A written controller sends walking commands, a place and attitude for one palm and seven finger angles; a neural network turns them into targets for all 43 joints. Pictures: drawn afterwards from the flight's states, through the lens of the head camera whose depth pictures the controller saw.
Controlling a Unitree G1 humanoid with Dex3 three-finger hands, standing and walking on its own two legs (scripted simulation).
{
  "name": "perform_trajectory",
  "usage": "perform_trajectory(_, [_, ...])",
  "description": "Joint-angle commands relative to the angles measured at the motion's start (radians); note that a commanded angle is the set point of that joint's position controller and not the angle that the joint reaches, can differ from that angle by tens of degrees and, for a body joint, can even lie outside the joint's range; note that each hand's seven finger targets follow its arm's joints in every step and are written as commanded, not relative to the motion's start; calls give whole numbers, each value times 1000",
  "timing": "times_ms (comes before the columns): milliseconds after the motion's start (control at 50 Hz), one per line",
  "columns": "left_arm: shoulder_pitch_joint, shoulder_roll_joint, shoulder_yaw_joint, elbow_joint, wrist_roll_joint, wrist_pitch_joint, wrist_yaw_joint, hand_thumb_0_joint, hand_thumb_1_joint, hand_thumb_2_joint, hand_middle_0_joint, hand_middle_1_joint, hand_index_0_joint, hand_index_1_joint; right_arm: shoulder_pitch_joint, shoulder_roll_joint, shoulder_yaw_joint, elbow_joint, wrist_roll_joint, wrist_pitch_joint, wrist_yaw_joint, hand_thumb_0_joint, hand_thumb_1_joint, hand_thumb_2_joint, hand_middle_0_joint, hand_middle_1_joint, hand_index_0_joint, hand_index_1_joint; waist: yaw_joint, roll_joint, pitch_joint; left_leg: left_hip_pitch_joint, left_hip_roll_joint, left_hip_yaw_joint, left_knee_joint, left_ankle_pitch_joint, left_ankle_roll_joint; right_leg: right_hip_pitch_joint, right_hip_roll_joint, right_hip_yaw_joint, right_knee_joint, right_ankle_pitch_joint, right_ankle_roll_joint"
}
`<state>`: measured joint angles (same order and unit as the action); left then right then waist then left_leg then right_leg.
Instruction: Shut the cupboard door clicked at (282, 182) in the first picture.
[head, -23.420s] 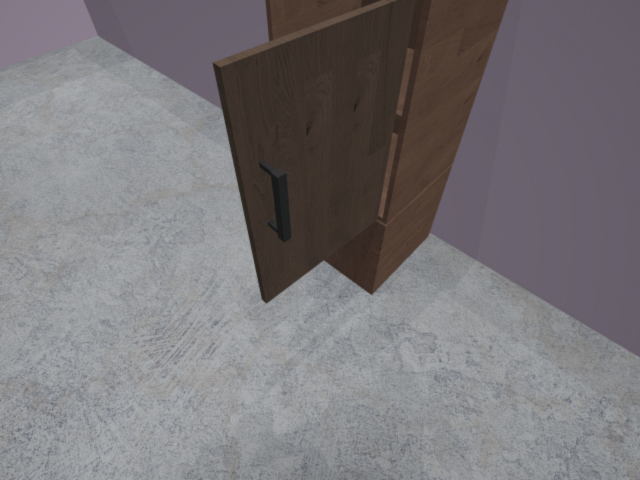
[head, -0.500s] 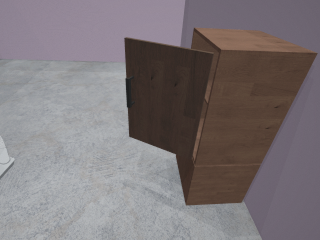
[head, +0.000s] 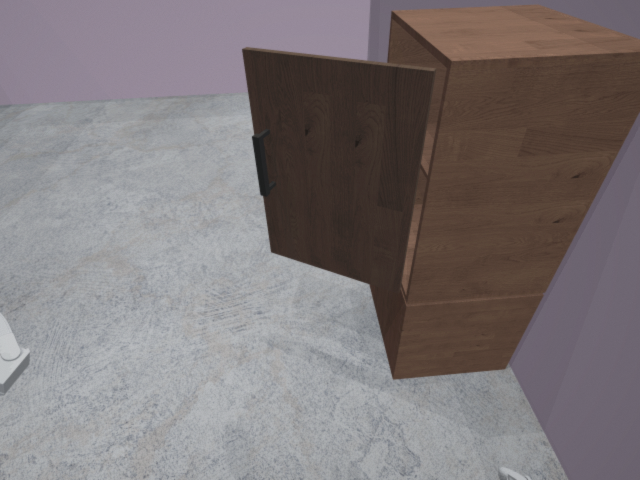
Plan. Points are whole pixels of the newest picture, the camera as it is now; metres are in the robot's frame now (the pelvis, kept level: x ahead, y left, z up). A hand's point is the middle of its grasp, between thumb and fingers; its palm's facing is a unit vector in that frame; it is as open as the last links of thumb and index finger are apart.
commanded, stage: stop stepping back and stand still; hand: left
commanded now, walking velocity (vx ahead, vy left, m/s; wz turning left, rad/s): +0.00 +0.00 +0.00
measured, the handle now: (265, 163) +0.84 +0.21 +0.00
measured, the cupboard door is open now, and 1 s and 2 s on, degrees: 59 59 59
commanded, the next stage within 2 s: let the arm hang, fingers relaxed in 0.20 s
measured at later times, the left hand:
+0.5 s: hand out of the picture +0.13 +0.25 -0.07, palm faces +0.05 -0.92 -0.40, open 7.4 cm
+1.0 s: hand out of the picture -0.15 +0.20 -0.15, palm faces +0.05 -0.97 -0.23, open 7.3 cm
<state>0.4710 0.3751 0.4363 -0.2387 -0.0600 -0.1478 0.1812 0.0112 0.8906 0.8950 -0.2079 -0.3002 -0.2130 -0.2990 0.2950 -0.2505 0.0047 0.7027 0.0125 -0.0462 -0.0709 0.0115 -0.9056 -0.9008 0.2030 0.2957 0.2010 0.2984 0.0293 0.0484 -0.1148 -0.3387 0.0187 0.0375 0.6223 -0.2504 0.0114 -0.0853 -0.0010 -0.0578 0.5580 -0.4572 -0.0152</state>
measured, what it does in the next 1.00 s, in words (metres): shifts its weight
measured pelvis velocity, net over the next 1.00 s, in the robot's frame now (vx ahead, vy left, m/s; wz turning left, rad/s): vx -0.05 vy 0.02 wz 0.01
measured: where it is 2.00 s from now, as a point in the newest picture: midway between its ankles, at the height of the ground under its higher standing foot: outside the picture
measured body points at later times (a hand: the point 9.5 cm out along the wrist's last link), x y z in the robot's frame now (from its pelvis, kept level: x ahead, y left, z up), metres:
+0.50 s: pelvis -0.03 +0.02 +0.00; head -0.04 -0.02 +0.44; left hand +0.13 +0.29 -0.04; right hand +0.11 -0.24 -0.13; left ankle +0.04 +0.12 -0.72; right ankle -0.10 -0.10 -0.72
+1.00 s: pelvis -0.05 +0.02 +0.01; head -0.05 +0.02 +0.46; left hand -0.15 +0.25 -0.14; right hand -0.04 -0.20 -0.15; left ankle +0.04 +0.12 -0.72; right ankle -0.10 -0.10 -0.72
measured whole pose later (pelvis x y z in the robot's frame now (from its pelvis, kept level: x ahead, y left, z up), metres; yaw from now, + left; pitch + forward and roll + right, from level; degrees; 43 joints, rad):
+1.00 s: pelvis -0.05 +0.02 +0.01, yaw +0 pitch -2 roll -1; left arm 0.48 0.18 0.01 1.15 0.01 0.03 0.03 0.01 0.92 0.89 -0.20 -0.30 -0.20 -0.30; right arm 0.30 -0.16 -0.01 1.08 -0.01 0.03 -0.03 0.01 -0.91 -0.90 0.20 0.29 0.20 0.30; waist 0.00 0.03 0.03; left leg -0.30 0.00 0.04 0.46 -0.12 0.03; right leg -0.08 -0.02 -0.08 0.45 -0.33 0.00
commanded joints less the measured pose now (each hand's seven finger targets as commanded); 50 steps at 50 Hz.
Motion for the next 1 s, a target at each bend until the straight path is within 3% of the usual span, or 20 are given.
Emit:
perform_trajectory(0, [-324,162,-75,-327,28,-65,-11,0,900,900,-200,-300,-200,-300,-166,-101,-38,-197,11,-83,-32,0,-900,-900,200,300,200,300,-42,-56,103,189,99,-99,-107,377,80,-211,-58,48,-10,548,70])
perform_trajectory(60, [-310,320,76,-625,37,-101,9,0,900,900,-200,-300,-200,-300,-175,-83,-28,-217,3,-108,-21,0,-900,-900,200,300,200,300,-24,99,20,171,108,-148,-132,469,82,-141,-35,46,-9,445,47])
perform_trajectory(160, [142,342,245,-613,3,-125,21,0,900,900,-200,-300,-200,-300,-146,-60,-38,-250,-2,-98,-1,0,-900,-900,200,300,200,300,-19,159,-109,146,73,-73,-95,456,18,-10,-54,69,-88,458,-8])
perform_trajectory(220, [207,274,235,-481,-22,-117,9,0,900,900,-200,-300,-200,-300,-128,-50,-37,-253,5,-57,2,0,-900,-900,200,300,200,300,-41,102,-122,131,79,-41,-75,468,1,11,-67,87,-103,583,-11])
perform_trajectory(260, [229,214,188,-353,-31,-92,-5,0,900,900,-200,-300,-200,-300,-108,-59,-42,-246,13,-46,1,0,-900,-900,200,300,200,300,-49,33,-97,151,90,-33,-75,497,1,-20,-55,65,-107,643,7])
perform_trajectory(280, [29,44,-331,227,59,65,-141,0,900,900,-200,-300,-200,-300,-246,-234,-56,-153,34,-117,67,0,-900,-900,200,300,200,300,-63,41,13,99,91,-39,41,630,13,-148,-127,20,31,804,-6])
perform_trajectory(300, [7,34,-318,276,61,144,-169,0,900,900,-200,-300,-200,-300,-174,-211,-76,-102,7,-91,74,0,-900,-900,200,300,200,300,-53,23,-21,154,104,-46,32,593,14,-196,-105,55,23,625,1])
perform_trajectory(340, [-37,-18,-346,329,69,175,-179,0,900,900,-200,-300,-200,-300,-142,-188,-57,-71,-8,-53,65,0,-900,-900,200,300,200,300,-36,-14,23,63,154,-107,-39,427,43,-217,-65,21,20,247,13])
perform_trajectory(360, [-67,-10,-349,394,79,172,-183,0,900,900,-200,-300,-200,-300,-148,-184,-47,-56,-13,-32,63,0,-900,-900,200,300,200,300,-22,-107,43,20,160,-145,-75,366,58,-190,-56,25,6,194,11])
perform_trajectory(400, [-114,13,-352,488,84,169,-186,0,900,900,-200,-300,-200,-300,-153,-175,-26,-58,-20,-6,60,0,-900,-900,200,300,200,300,-13,-268,89,-43,126,-153,-93,222,58,-157,-77,41,-77,192,-3])
perform_trajectory(440, [-136,35,-349,603,90,163,-179,0,900,900,-200,-300,-200,-300,-146,-148,-23,-41,-30,11,58,0,-900,-900,200,300,200,300,-21,-403,69,-8,50,-89,0,222,34,-156,-150,88,-108,383,-45])
perform_trajectory(460, [-140,24,-359,670,90,166,-173,0,900,900,-200,-300,-200,-300,-137,-124,-22,-21,-36,24,59,0,-900,-900,200,300,200,300,-26,-411,85,1,24,-61,38,161,19,-182,-185,108,-121,424,-73])
perform_trajectory(500, [-178,17,-376,765,84,174,-162,0,900,900,-200,-300,-200,-300,-119,-103,-25,18,-46,56,60,0,-900,-900,200,300,200,300,-40,-324,155,33,1,-32,76,2,6,-262,-222,133,-170,304,-118])
perform_trajectory(540, [-196,9,-385,847,83,177,-157,0,900,900,-200,-300,-200,-300,-83,-87,-27,69,-46,70,63,0,-900,-900,200,300,200,300,-62,-131,196,94,22,-34,22,72,5,-329,-199,121,-182,110,-106])
perform_trajectory(580, [-158,-17,-393,943,77,176,-155,0,900,900,-200,-300,-200,-300,-38,-80,-21,117,-43,66,64,0,-900,-900,200,300,200,300,-65,80,203,102,60,-110,-83,113,23,-304,-125,80,-142,9,-62])
perform_trajectory(640, [-31,-69,-385,1086,70,179,-157,0,900,900,-200,-300,-200,-300,-36,-84,-27,164,-43,63,46,0,-900,-900,200,300,200,300,-15,330,188,-45,106,-254,-335,-172,59,-112,-39,23,-59,50,-32])
perform_trajectory(740, [40,-101,-400,1241,75,165,-164,0,900,900,-200,-300,-200,-300,13,-74,-39,232,-28,58,32,0,-900,-900,200,300,200,300,-10,152,84,45,106,-239,-358,-170,59,-52,-44,36,-135,112,-34])
perform_trajectory(820, [39,-113,-407,1304,76,152,-158,0,900,900,-200,-300,-200,-300,42,-48,-41,285,-22,60,30,0,-900,-900,200,300,200,300,-33,-59,119,120,70,-148,-268,-22,36,-111,-90,66,-233,115,-49])
perform_trajectory(920, [32,-130,-417,1347,74,153,-148,0,900,900,-200,-300,-200,-300,63,-16,-36,348,-21,69,33,0,-900,-900,200,300,200,300,-47,-122,234,160,66,-110,-239,25,28,-227,-103,70,-279,53,-43])
perform_trajectory(980, [34,-131,-418,1364,76,157,-145,0,900,900,-200,-300,-200,-300,69,-5,-33,370,-24,73,34,0,-900,-900,200,300,200,300,-52,-75,287,144,64,-106,-253,-8,25,-260,-98,73,-276,11,-44])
